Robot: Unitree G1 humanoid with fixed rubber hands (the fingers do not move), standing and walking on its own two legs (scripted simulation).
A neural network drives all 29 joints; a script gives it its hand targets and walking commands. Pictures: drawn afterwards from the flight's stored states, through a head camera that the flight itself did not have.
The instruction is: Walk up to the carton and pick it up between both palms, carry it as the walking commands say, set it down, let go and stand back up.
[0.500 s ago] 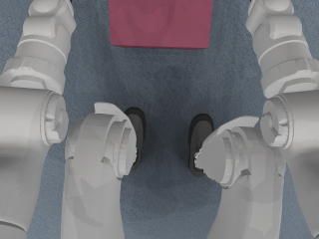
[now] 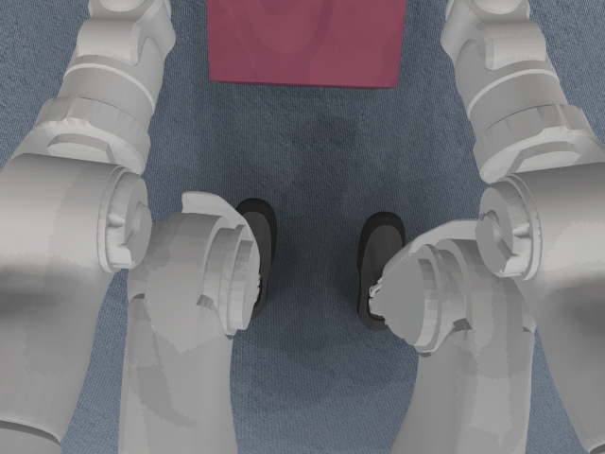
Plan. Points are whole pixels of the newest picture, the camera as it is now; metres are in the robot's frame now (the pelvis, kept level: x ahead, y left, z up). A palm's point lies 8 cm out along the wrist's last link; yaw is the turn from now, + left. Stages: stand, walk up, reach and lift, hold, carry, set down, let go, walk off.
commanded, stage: reach and lift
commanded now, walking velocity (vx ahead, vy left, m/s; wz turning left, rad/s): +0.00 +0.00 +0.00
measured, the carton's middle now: out of the picture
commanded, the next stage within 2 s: none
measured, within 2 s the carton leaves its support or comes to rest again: leaves its support in 0.70 s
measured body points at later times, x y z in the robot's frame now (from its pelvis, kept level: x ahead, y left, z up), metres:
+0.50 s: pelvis +0.01 -0.01 -0.01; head +0.37 +0.02 +0.24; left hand +0.53 +0.21 -0.20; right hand +0.57 -0.10 -0.20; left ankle +0.12 +0.11 -0.32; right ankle +0.12 -0.11 -0.32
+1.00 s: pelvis +0.00 +0.00 +0.00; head +0.35 +0.03 +0.27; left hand +0.53 +0.20 -0.16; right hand +0.56 -0.09 -0.16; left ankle +0.12 +0.11 -0.32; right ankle +0.12 -0.11 -0.32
